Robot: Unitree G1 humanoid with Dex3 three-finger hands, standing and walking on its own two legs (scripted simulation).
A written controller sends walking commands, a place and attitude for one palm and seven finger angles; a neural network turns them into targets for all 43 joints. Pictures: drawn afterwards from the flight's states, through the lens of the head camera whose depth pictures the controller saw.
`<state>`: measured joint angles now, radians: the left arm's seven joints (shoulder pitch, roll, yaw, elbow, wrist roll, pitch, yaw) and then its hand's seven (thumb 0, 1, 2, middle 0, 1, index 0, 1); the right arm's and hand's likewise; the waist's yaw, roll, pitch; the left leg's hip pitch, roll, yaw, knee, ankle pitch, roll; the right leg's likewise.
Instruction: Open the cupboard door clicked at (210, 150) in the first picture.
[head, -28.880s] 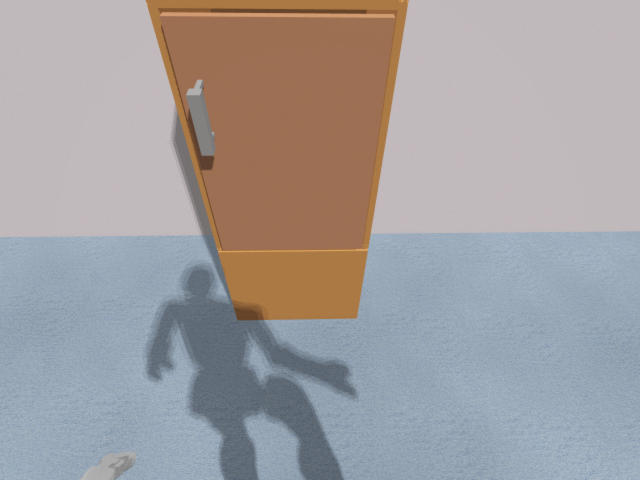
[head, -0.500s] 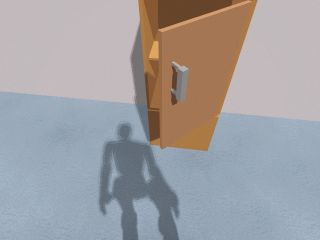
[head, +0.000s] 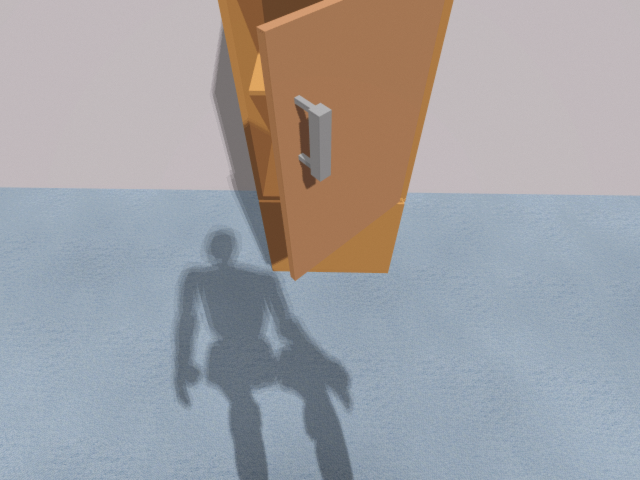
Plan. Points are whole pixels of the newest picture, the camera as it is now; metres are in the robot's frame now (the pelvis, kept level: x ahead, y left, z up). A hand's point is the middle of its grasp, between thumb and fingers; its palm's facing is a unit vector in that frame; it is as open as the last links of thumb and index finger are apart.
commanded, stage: walk to a spot facing it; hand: left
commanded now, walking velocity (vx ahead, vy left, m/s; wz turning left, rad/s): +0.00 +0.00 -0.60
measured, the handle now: (311, 138) +0.59 +0.06 +0.08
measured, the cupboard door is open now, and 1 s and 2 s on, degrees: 44 44 44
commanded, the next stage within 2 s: none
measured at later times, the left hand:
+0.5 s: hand out of the picture +0.10 +0.14 -0.15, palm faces -0.20 -0.94 -0.27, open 7.3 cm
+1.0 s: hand (264, 384) +0.27 +0.11 -0.16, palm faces -0.54 -0.80 -0.26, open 7.3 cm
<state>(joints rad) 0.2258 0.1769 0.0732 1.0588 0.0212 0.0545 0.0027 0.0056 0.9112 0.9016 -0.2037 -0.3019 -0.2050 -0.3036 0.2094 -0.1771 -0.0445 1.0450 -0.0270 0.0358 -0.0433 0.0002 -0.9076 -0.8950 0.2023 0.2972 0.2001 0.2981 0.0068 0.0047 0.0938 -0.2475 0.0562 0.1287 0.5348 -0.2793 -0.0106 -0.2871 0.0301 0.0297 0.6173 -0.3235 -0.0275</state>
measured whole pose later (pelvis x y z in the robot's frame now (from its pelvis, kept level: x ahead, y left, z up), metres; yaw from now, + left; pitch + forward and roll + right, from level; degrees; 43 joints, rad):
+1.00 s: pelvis +0.07 -0.02 +0.01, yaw -36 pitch +2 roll -2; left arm 0.15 0.28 0.09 0.88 0.02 0.06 -0.03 0.01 0.91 0.90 -0.20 -0.30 -0.20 -0.30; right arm 0.22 -0.21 -0.03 0.88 -0.04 0.02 -0.03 0.00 -0.90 -0.89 0.20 0.30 0.20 0.30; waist 0.02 0.01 0.13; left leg -0.19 0.11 0.09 0.51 -0.34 -0.03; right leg -0.46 -0.01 -0.03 0.87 -0.44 0.04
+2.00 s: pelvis +0.11 -0.14 +0.01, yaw -72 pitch +1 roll +1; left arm 0.29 0.20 0.06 0.95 0.03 -0.01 -0.01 0.01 0.91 0.90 -0.20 -0.30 -0.21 -0.30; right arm 0.18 -0.24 -0.07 0.90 -0.02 0.04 0.02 0.01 -0.91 -0.90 0.20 0.30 0.20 0.30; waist 0.01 0.00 0.08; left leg -0.51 0.09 0.05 0.96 -0.36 -0.07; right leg -0.18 0.02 0.02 0.46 -0.30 -0.04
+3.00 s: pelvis +0.12 -0.58 +0.01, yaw -95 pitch +1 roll +0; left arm 0.35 0.17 0.05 1.09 0.02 -0.07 0.00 0.00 0.93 0.90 -0.20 -0.30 -0.20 -0.30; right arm 0.12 -0.17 -0.05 0.98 -0.02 -0.02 0.03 0.00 -0.91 -0.90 0.20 0.30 0.20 0.30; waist 0.03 0.00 0.04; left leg -0.50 0.10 0.08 0.70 -0.22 -0.03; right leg 0.00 0.06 -0.07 0.32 -0.33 -0.07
